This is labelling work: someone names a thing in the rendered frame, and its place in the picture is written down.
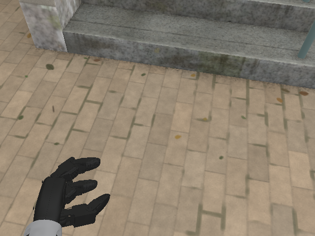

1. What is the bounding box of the left robot forearm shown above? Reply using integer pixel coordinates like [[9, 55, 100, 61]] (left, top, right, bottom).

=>
[[24, 219, 62, 236]]

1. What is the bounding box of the left robot hand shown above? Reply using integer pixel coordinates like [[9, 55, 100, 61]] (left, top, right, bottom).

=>
[[32, 156, 110, 228]]

